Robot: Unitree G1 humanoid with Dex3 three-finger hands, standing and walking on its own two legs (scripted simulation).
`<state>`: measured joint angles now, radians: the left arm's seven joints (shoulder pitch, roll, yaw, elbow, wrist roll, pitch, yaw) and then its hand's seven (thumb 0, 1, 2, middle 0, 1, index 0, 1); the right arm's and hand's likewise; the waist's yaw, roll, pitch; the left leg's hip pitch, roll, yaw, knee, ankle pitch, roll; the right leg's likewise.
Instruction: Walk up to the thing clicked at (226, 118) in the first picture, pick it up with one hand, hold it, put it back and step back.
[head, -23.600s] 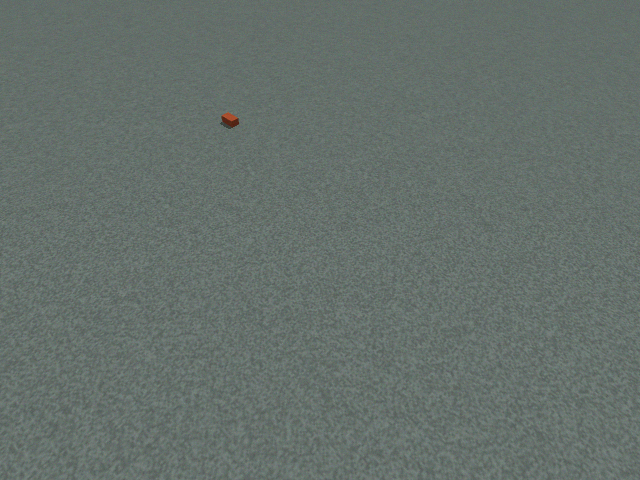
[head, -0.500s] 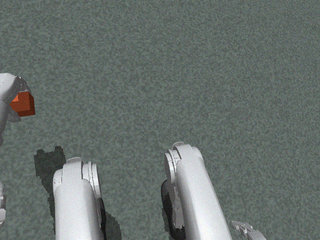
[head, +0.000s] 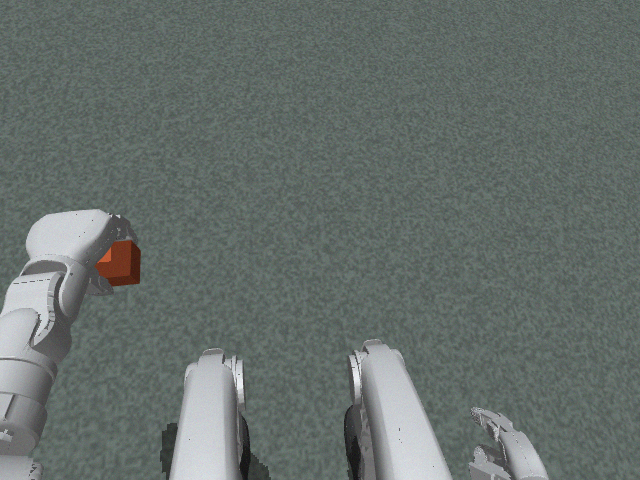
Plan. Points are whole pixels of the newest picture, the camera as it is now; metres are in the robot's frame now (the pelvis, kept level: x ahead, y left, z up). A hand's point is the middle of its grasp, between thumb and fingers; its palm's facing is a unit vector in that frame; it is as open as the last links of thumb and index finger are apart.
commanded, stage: lift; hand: left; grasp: from above
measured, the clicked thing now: (101, 265) +0.42 +0.27 -0.10
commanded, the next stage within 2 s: hold in 0.82 s
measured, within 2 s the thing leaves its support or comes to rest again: neither
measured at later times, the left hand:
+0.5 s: hand (33, 247) +0.36 +0.24 +0.09, palm faces -0.45 -0.08 -0.89, open 7.7 cm
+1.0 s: hand out of the picture +0.38 +0.23 +0.16, palm faces -0.46 -0.08 -0.89, open 7.8 cm
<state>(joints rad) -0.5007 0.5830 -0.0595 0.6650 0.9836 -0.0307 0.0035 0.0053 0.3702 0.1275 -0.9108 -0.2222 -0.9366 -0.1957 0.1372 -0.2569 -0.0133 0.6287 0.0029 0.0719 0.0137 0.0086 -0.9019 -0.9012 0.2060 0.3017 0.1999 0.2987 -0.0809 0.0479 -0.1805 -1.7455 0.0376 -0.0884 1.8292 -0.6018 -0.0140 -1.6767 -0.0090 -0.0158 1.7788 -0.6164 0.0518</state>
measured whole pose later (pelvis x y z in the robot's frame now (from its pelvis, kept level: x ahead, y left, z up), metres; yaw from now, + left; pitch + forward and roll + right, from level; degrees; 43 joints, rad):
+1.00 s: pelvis +0.07 +0.00 +0.23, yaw +1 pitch +10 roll -1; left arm -0.28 0.40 -0.19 0.72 0.99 0.02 0.06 0.00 0.34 0.18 -0.89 -0.28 -0.92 -0.25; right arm 0.25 -0.24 -0.04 0.71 0.04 0.01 -0.05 0.01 -0.90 -0.90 0.21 0.30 0.20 0.30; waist -0.03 0.04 -0.09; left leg -0.61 0.04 0.02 0.82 -0.37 -0.01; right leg -0.59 -0.03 0.03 0.80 -0.37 0.04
